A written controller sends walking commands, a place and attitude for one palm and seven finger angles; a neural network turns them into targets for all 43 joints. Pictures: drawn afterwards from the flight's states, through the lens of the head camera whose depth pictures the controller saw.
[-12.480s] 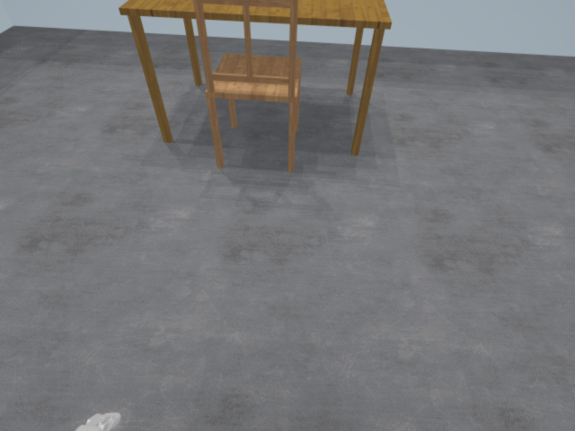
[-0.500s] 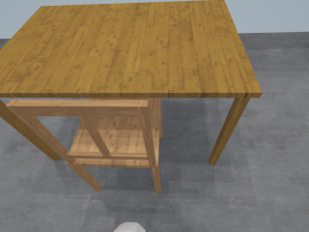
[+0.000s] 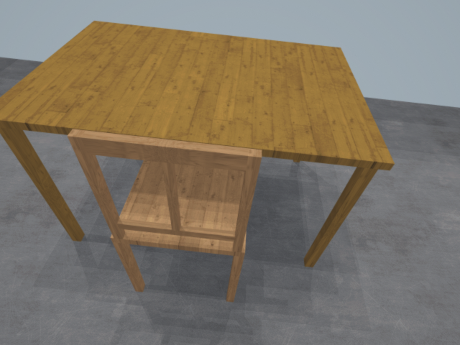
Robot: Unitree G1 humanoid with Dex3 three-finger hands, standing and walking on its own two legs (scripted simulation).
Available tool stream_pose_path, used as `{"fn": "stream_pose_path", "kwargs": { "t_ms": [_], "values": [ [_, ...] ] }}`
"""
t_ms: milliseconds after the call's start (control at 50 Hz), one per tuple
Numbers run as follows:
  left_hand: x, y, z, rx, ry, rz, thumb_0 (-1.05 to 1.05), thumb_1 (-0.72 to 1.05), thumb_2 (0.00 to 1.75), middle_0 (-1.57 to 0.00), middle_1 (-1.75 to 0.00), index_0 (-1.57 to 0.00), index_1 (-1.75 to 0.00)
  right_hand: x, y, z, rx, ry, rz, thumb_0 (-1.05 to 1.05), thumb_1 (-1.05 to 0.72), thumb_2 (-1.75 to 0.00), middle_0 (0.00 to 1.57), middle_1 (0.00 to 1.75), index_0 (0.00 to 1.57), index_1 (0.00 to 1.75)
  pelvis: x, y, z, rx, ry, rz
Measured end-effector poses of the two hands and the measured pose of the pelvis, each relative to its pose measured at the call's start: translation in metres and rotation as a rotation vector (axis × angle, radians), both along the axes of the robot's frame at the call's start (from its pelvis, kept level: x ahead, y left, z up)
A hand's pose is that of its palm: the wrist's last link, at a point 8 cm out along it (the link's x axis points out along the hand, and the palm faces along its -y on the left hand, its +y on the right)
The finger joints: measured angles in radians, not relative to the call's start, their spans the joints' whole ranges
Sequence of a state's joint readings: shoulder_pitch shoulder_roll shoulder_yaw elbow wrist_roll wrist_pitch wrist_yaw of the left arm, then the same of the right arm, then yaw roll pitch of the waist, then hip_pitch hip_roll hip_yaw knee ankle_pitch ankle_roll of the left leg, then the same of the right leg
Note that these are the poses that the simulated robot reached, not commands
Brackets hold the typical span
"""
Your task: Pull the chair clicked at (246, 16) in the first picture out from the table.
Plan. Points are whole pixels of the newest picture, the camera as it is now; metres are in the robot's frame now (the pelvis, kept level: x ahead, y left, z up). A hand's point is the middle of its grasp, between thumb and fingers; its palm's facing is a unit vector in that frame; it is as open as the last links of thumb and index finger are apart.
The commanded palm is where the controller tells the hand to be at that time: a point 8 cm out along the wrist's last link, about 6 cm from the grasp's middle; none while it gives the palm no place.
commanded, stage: come to a stop and stand still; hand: left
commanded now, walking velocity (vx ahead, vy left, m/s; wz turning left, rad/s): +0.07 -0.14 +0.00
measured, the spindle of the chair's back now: (172, 198) +0.47 +0.18 -0.10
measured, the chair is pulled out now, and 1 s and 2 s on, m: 0.00 0.00 0.00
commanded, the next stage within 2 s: look again from close up in 0.48 s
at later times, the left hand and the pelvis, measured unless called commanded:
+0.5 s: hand out of the picture +0.01 +0.15 -0.17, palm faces -0.02 -0.98 -0.19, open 7.2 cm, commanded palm none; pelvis +0.01 -0.02 +0.00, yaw -2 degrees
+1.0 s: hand out of the picture +0.01 +0.21 -0.18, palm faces -0.02 -0.98 -0.18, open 7.3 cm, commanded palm none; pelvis -0.01 +0.04 +0.00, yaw -2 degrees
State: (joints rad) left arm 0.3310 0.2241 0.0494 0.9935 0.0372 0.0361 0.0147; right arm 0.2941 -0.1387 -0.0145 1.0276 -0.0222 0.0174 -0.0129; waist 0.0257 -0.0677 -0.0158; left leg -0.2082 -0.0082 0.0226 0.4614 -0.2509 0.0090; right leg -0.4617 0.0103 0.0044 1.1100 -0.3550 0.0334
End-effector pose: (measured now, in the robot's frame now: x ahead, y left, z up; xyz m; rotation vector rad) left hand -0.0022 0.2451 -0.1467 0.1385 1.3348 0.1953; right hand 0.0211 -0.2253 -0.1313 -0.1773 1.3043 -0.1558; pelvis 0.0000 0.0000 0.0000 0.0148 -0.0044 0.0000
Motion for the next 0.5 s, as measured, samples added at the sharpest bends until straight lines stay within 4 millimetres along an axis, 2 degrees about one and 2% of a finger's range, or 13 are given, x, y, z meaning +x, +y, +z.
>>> {"fn": "stream_pose_path", "kwargs": {
  "t_ms": [80,180,240,360,500],
  "values": [
    [0.0,-0.011,0.001,-0.015,0.041,-0.037,0.0,0.91,0.9,-0.19,-0.3,-0.19,-0.3,-0.02,0.0,-0.005,0.007,0.042,-0.047,0.01,-0.93,-0.9,0.2,0.3,0.21,0.3,0.002,-0.001,0.0,0.011,0.021,-0.017],
    [0.009,-0.032,0.003,-0.007,0.066,-0.084,0.0,0.91,0.9,-0.19,-0.3,-0.2,-0.3,-0.042,-0.003,-0.021,0.045,0.095,-0.113,0.01,-0.92,-0.9,0.2,0.29,0.2,0.3,0.002,-0.01,-0.005,0.008,0.019,-0.036],
    [0.012,-0.043,0.006,-0.005,0.069,-0.101,0.01,0.92,0.9,-0.2,-0.3,-0.2,-0.3,-0.052,0.0,-0.022,0.07,0.132,-0.132,0.01,-0.92,-0.9,0.2,0.29,0.2,0.3,0.006,-0.016,-0.002,-0.011,0.014,-0.029],
    [0.016,-0.051,0.001,-0.019,0.061,-0.085,0.02,0.94,0.9,-0.2,-0.3,-0.2,-0.3,-0.062,0.006,-0.018,0.081,0.172,-0.136,0.01,-0.91,-0.9,0.2,0.29,0.2,0.3,0.01,-0.023,0.0,-0.019,0.0,-0.028],
    [0.01,-0.051,0.003,-0.023,0.057,-0.069,0.02,0.95,0.9,-0.2,-0.3,-0.2,-0.3,-0.062,0.01,-0.015,0.086,0.17,-0.126,0.01,-0.91,-0.9,0.2,0.29,0.2,0.3,0.006,-0.023,0.003,-0.012,-0.006,-0.034]
  ]
}}
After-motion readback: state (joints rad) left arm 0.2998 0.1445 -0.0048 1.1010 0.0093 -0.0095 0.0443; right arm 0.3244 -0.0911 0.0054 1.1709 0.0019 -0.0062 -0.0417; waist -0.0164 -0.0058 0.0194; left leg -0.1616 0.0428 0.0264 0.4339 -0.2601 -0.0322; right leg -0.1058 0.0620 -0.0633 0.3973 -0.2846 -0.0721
